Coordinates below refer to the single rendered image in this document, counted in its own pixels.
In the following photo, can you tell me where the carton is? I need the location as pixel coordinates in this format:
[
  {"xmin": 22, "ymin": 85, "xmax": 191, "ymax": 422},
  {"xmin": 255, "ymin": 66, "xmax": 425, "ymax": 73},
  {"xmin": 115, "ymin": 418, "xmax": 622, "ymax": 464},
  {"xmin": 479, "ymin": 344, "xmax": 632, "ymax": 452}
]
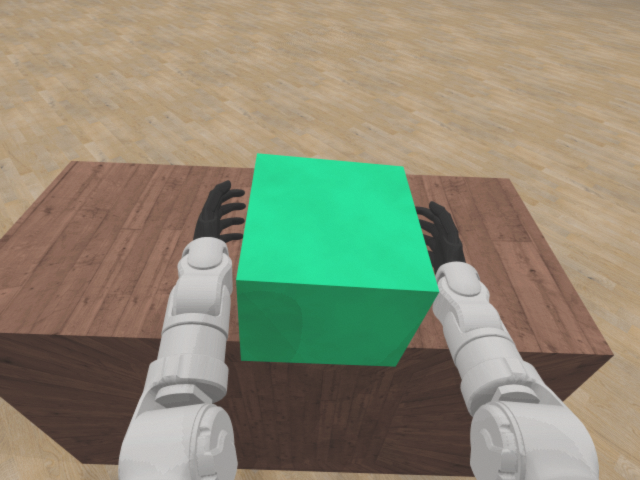
[{"xmin": 236, "ymin": 153, "xmax": 439, "ymax": 367}]

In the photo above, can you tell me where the robot left upper arm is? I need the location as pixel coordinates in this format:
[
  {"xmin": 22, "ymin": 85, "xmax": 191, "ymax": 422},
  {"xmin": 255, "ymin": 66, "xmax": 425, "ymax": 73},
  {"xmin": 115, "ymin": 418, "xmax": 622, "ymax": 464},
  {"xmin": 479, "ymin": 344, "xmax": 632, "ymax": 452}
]
[{"xmin": 120, "ymin": 403, "xmax": 238, "ymax": 480}]

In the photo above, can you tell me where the robot right forearm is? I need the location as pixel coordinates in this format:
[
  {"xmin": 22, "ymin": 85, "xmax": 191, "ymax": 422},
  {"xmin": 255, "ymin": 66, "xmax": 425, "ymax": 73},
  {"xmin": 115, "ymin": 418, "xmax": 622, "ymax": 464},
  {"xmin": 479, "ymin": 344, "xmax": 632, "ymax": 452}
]
[{"xmin": 432, "ymin": 262, "xmax": 599, "ymax": 477}]

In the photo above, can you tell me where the robot right hand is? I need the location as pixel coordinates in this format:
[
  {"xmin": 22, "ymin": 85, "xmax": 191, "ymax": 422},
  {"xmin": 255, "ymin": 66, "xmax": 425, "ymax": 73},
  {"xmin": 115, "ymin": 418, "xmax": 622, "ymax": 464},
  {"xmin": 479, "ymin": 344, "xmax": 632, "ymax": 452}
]
[{"xmin": 415, "ymin": 201, "xmax": 466, "ymax": 275}]

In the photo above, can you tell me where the robot left hand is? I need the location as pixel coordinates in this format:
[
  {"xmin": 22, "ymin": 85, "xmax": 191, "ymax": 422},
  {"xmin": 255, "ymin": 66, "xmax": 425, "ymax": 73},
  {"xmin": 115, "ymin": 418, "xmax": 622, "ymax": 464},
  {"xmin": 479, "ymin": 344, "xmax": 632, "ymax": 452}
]
[{"xmin": 193, "ymin": 180, "xmax": 246, "ymax": 243}]

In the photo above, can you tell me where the robot left forearm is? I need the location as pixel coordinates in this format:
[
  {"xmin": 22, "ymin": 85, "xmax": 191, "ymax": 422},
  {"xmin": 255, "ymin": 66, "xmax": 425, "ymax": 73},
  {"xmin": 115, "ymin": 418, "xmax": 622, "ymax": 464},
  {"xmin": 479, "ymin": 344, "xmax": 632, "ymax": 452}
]
[{"xmin": 118, "ymin": 237, "xmax": 233, "ymax": 480}]

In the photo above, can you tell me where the robot right upper arm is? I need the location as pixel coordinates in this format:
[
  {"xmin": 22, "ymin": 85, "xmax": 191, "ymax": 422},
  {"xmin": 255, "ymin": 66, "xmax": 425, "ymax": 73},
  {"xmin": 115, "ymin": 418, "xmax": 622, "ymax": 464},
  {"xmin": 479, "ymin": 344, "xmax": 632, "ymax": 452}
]
[{"xmin": 470, "ymin": 400, "xmax": 599, "ymax": 480}]

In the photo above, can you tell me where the pedestal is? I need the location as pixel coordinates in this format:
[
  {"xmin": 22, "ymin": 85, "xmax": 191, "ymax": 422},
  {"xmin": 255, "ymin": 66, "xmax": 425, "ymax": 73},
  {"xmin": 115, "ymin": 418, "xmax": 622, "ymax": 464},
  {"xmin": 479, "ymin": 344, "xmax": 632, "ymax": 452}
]
[{"xmin": 0, "ymin": 161, "xmax": 614, "ymax": 477}]

